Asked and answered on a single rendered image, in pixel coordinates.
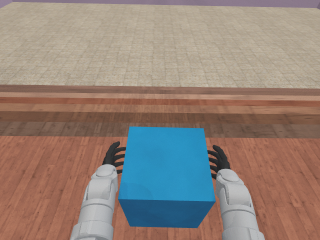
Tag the left robot forearm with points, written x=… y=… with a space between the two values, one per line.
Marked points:
x=97 y=208

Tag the robot right hand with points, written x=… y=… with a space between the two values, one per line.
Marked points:
x=221 y=161

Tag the robot left hand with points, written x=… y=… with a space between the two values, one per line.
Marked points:
x=110 y=157

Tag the carton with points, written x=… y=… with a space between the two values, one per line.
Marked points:
x=166 y=178

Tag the right robot forearm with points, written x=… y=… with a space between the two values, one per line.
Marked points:
x=236 y=207

